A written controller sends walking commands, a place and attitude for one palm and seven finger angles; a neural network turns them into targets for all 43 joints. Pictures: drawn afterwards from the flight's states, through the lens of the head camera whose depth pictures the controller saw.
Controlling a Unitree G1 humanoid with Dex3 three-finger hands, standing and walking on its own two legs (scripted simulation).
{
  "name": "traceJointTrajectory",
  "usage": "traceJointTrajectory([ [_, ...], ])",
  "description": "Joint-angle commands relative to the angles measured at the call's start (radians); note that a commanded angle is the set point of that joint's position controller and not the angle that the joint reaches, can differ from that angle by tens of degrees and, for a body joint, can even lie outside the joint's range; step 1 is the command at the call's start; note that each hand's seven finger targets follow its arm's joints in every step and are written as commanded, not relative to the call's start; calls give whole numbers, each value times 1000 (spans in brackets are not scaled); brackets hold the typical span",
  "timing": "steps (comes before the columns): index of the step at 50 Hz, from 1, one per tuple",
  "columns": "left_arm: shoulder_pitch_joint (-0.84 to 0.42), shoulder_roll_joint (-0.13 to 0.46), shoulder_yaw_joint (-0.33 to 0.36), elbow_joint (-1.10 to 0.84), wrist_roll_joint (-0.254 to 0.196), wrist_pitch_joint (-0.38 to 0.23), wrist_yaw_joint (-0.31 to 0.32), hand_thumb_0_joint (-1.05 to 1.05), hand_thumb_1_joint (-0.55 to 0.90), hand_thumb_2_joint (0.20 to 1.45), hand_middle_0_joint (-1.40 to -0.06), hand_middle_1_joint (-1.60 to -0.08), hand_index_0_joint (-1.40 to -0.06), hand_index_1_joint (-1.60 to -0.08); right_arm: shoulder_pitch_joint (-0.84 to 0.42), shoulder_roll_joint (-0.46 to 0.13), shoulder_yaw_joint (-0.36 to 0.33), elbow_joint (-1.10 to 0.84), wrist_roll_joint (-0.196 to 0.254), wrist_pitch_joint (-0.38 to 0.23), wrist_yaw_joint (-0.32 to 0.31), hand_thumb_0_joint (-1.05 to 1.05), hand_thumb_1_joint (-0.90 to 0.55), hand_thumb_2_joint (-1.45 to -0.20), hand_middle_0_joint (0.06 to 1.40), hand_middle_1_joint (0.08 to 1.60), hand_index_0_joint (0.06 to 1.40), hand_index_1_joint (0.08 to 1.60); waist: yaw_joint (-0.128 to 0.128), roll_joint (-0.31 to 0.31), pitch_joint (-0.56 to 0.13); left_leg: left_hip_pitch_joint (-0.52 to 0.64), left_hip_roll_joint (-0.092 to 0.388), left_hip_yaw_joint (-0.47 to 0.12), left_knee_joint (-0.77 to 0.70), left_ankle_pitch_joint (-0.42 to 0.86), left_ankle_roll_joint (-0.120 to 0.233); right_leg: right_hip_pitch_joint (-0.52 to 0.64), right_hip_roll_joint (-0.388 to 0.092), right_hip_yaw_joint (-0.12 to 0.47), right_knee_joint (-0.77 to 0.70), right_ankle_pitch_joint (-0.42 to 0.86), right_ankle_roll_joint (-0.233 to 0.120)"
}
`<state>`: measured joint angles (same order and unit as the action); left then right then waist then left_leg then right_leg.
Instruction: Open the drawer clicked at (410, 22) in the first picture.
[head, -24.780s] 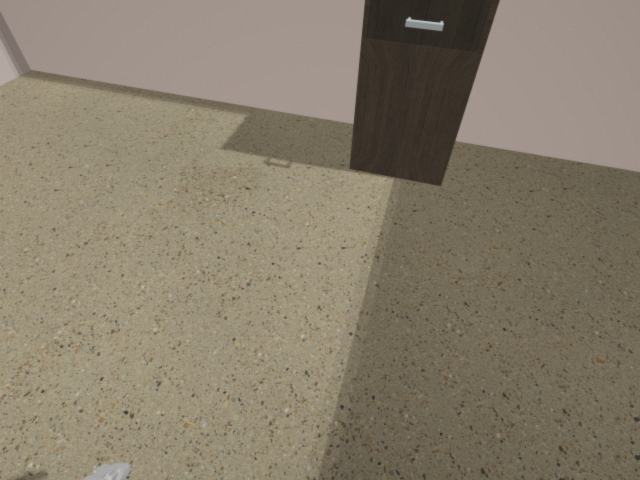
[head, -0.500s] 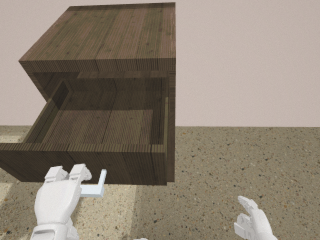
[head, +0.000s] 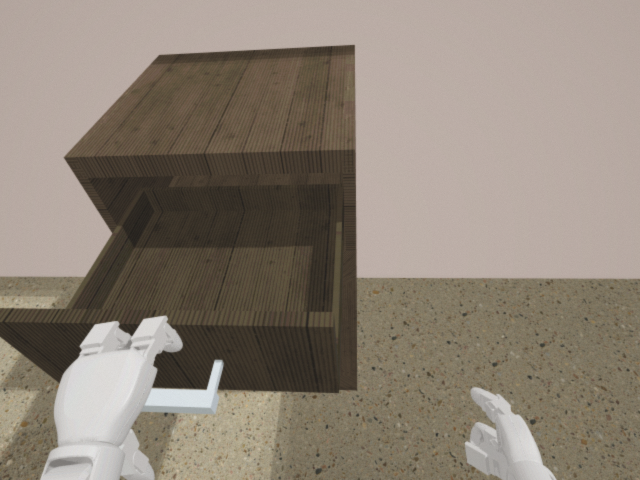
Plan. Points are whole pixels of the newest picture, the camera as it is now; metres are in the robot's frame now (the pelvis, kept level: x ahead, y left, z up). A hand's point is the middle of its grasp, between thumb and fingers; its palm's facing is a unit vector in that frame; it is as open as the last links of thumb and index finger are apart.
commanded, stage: lift the hand off the handle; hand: left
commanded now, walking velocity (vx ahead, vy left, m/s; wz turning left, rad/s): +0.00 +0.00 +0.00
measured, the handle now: (167, 383) +0.22 +0.24 +0.01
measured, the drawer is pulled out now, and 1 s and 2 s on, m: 0.29 0.29 0.29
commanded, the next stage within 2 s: draw the hand back to the body in 0.70 s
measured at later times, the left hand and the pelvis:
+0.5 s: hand (105, 366) +0.18 +0.24 +0.14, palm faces +0.13 -0.12 -0.99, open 13.8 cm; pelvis +0.01 +0.01 +0.02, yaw +0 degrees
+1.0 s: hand (95, 359) +0.18 +0.24 +0.15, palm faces +0.12 -0.10 -0.99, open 13.8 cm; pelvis +0.00 +0.01 +0.03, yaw +0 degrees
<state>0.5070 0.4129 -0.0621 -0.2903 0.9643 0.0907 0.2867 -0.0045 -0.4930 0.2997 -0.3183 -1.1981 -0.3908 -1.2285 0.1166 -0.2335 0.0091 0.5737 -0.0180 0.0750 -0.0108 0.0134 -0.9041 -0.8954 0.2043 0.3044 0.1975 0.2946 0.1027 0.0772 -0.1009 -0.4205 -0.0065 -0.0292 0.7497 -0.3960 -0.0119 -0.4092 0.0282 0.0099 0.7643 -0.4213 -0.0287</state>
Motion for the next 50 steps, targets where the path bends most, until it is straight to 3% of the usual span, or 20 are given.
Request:
traceJointTrajectory([
  [1, -86, 182, 151, -271, -6, -13, 25, 0, -500, 300, -300, -1200, -300, -1200, -172, -82, -24, -177, 2, -55, -9, 0, -900, -900, 200, 300, 200, 300, -4, -35, -89, 135, -7, 32, -117, 261, 38, 30, -10, 4, -183, 264, -3],
  [10, -77, 204, 175, -331, -35, -6, -37, 0, -500, 300, -300, -1200, -300, -1200, -178, -84, -17, -181, 8, -48, -6, 0, -900, -900, 200, 300, 200, 300, 4, -62, -66, 182, -7, 42, -161, 309, 40, 95, -22, 1, -237, 341, 11],
  [11, -80, 211, 187, -338, -45, 1, -45, 0, -500, 300, -300, -1200, -300, -1200, -194, -88, -13, -183, 13, -46, -7, 0, -900, -900, 200, 300, 200, 300, 6, -34, -72, 193, -4, 38, -170, 311, 37, 111, -20, 12, -249, 346, 5],
  [14, -69, 232, 203, -330, -50, 12, -72, 0, -500, 300, -300, -1200, -300, -1200, -186, -89, -12, -178, 15, -37, -6, 0, -900, -900, 200, 300, 200, 300, 10, -72, -50, 194, -6, 45, -191, 314, 39, 131, -24, 4, -266, 354, 13],
  [17, -73, 212, 179, -370, -63, 25, -106, 0, -500, 300, -300, -1200, -300, -1200, -190, -88, -6, -185, 21, -37, 1, 0, -900, -900, 200, 300, 200, 300, 7, -35, -63, 212, 0, 45, -214, 333, 36, 158, -29, -12, -272, 354, 13],
  [21, -31, 245, 216, -429, -96, 37, -140, 0, -500, 300, -300, -1200, -300, -1200, -215, -101, -5, -211, 34, -36, 2, 0, -900, -900, 200, 300, 200, 300, 13, -37, -64, 232, 8, 43, -227, 368, 35, 197, -26, 1, -294, 409, 14],
  [25, -104, 241, 192, -469, -79, 31, -158, 0, -500, 300, -300, -1200, -300, -1200, -197, -98, -2, -209, 28, -28, 8, 0, -900, -900, 200, 300, 200, 300, 9, -45, -29, 242, 14, 42, -255, 362, 35, 176, -28, -27, -311, 343, 17],
  [31, -107, 276, 252, -466, -101, 44, -177, 0, -500, 300, -300, -1200, -300, -1200, -237, -94, 4, -213, 44, -35, 11, 0, -900, -900, 200, 300, 200, 300, 16, 14, -9, 256, 20, 27, -284, 340, 28, 203, -21, -16, -337, 297, 3],
  [32, -91, 237, 212, -432, -102, 46, -190, 0, -500, 300, -300, -1200, -300, -1200, -204, -88, 5, -200, 36, -32, 16, 0, -900, -900, 200, 300, 200, 300, 11, -12, 2, 249, 15, 34, -292, 338, 30, 201, -25, -40, -335, 283, 9],
  [34, -90, 237, 211, -384, -117, 51, -212, 0, -500, 300, -300, -1200, -300, -1200, -206, -97, -3, -191, 40, -24, 16, 0, -900, -900, 200, 300, 200, 300, 6, -60, 31, 241, 11, 38, -305, 325, 32, 203, -19, -37, -353, 285, 14],
  [37, -142, 223, 176, -423, -122, 53, -234, 0, -500, 300, -300, -1200, -300, -1200, -213, -93, 5, -205, 43, -33, 18, 0, -900, -900, 200, 300, 200, 300, 2, -8, 6, 246, 12, 38, -316, 299, 31, 208, -23, -39, -354, 245, 12],
  [39, -167, 229, 167, -412, -112, 42, -239, 0, -500, 300, -300, -1200, -300, -1200, -210, -95, 2, -201, 37, -32, 13, 0, -900, -900, 200, 300, 200, 300, 0, -39, 19, 254, 10, 36, -320, 298, 35, 201, -20, -39, -368, 238, 13],
  [40, -194, 251, 181, -445, -98, 32, -233, 0, -500, 300, -300, -1200, -300, -1200, -205, -97, 4, -209, 36, -37, 12, 0, -900, -900, 200, 300, 200, 300, 4, -45, -15, 271, 15, 36, -315, 312, 35, 206, -25, -36, -365, 250, 14],
  [41, -198, 287, 221, -470, -107, 23, -223, 0, -500, 300, -300, -1200, -300, -1200, -229, -100, 8, -214, 44, -47, 7, 0, -900, -900, 200, 300, 200, 300, 2, 1, -12, 262, 23, 31, -311, 289, 29, 210, -21, -24, -362, 233, 5],
  [42, -191, 257, 191, -474, -92, 11, -222, 0, -500, 300, -300, -1200, -300, -1200, -202, -90, 11, -216, 30, -50, 8, 0, -900, -900, 200, 300, 200, 300, 14, -12, -44, 271, 11, 30, -306, 306, 36, 217, -24, -35, -361, 236, 5],
  [43, -162, 293, 234, -446, -84, 5, -212, 0, -500, 300, -300, -1200, -300, -1200, -198, -94, 4, -203, 30, -48, 6, 0, -900, -900, 200, 300, 200, 300, 14, -25, -32, 280, 18, 35, -301, 319, 33, 210, -24, -22, -369, 253, 4],
  [45, -137, 294, 251, -452, -81, -7, -200, 0, -500, 300, -300, -1200, -300, -1200, -193, -97, 4, -205, 30, -43, 9, 0, -900, -900, 200, 300, 200, 300, 20, -19, -33, 276, 17, 36, -294, 339, 28, 209, -25, -28, -362, 277, 4],
  [46, -128, 313, 285, -465, -99, -7, -190, 0, -500, 300, -300, -1200, -300, -1200, -214, -100, 6, -209, 40, -48, 9, 0, -900, -900, 200, 300, 200, 300, 17, 12, -28, 265, 21, 28, -295, 327, 23, 222, -22, -17, -359, 278, -3],
  [47, -103, 277, 258, -457, -99, -9, -192, 0, -500, 300, -300, -1200, -300, -1200, -195, -90, 6, -212, 32, -46, 12, 0, -900, -900, 200, 300, 200, 300, 25, 14, -34, 266, 14, 32, -293, 332, 28, 219, -24, -32, -357, 274, -1],
  [50, -72, 294, 296, -407, -123, -4, -190, 0, -500, 300, -300, -1200, -300, -1200, -194, -97, -4, -199, 39, -39, 15, 0, -900, -900, 200, 300, 200, 300, 17, -32, -2, 263, 12, 37, -288, 340, 28, 209, -25, -26, -363, 307, 7],
])
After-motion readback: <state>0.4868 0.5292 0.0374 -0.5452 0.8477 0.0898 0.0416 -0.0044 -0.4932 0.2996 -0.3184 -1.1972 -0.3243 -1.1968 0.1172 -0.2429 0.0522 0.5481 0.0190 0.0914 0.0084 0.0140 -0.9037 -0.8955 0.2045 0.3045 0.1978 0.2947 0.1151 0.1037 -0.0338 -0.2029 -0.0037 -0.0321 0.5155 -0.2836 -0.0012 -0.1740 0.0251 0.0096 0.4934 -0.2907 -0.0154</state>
